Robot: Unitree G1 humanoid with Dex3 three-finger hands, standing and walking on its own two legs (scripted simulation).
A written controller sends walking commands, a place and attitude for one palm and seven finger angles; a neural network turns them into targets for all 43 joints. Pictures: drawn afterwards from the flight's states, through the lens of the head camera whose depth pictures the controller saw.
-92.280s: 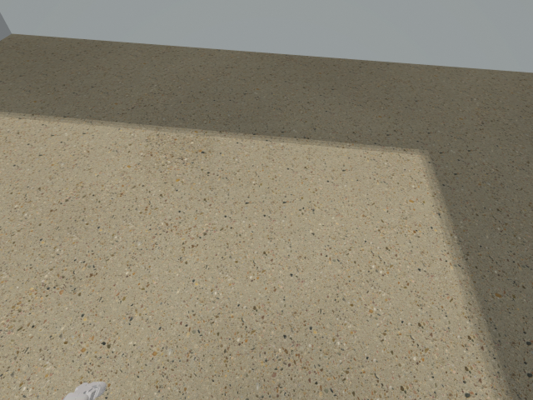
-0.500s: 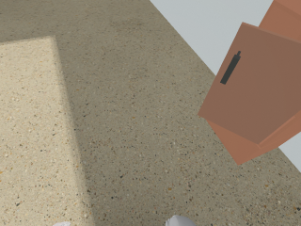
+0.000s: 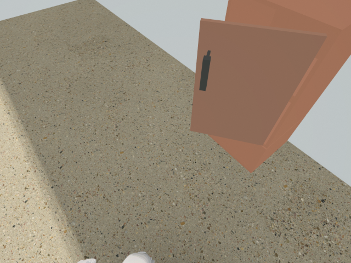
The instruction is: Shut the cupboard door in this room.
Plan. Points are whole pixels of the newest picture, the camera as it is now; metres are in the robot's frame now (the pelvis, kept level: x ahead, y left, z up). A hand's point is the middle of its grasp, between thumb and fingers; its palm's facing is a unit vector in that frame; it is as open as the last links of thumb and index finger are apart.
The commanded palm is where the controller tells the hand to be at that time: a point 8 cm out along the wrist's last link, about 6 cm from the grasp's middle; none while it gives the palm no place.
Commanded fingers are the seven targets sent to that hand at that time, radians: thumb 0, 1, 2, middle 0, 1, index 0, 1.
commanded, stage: turn to face it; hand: left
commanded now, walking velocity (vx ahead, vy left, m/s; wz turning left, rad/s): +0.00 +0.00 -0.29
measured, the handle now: (205, 70) +0.76 -0.07 -0.03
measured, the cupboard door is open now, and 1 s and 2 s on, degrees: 37 37 37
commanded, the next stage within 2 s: take the last steps up to it in 0.18 s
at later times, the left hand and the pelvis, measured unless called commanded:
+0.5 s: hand out of the picture +0.13 +0.18 -0.16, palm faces -0.19 -0.96 -0.22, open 7.4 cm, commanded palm none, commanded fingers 0.00 0.90 0.90 -0.20 -0.30 -0.20 -0.30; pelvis +0.02 +0.00 -0.01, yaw -11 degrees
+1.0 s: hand (132, 243) +0.19 +0.13 -0.19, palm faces -0.22 -0.97 -0.14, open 7.4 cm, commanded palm none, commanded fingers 0.00 0.90 0.90 -0.20 -0.30 -0.20 -0.30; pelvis +0.15 -0.04 +0.00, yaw -14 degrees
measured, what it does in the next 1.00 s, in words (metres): walks ahead: left foot, then right foot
